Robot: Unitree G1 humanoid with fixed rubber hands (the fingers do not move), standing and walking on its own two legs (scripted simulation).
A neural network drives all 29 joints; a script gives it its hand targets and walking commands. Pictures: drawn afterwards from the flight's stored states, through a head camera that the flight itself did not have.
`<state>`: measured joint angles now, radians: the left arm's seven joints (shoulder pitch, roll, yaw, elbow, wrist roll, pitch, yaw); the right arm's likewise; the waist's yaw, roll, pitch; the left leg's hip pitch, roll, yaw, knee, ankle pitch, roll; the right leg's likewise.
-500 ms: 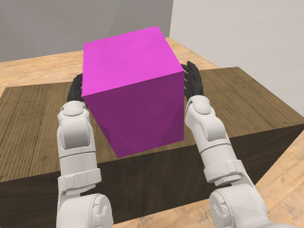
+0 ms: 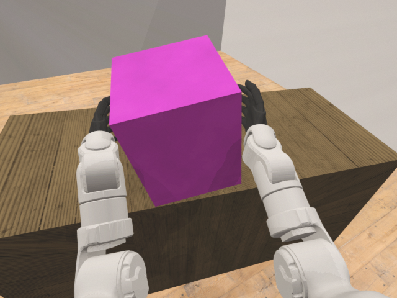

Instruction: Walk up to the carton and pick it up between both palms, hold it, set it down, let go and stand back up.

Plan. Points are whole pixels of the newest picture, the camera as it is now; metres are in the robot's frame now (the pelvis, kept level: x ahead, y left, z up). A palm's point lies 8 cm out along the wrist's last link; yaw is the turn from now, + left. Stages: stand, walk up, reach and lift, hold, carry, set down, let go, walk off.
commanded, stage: hold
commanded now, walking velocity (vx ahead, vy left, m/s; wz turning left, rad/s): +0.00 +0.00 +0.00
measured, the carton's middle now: (180, 124) +0.41 +0.01 +0.18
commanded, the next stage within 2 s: none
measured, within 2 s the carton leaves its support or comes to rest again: neither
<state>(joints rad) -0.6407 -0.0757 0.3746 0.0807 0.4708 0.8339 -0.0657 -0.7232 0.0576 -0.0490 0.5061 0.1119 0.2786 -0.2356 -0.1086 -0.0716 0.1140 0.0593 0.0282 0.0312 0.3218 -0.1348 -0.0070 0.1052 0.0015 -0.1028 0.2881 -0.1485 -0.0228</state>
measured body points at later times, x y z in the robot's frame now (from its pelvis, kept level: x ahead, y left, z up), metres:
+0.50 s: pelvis -0.01 +0.00 +0.00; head -0.06 +0.03 +0.45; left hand +0.37 +0.16 +0.19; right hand +0.37 -0.13 +0.22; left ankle +0.05 +0.12 -0.75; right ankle +0.03 -0.10 -0.75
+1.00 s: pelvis +0.00 +0.00 +0.00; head -0.05 +0.03 +0.45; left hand +0.37 +0.16 +0.19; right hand +0.37 -0.13 +0.21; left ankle +0.05 +0.12 -0.75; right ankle +0.03 -0.10 -0.75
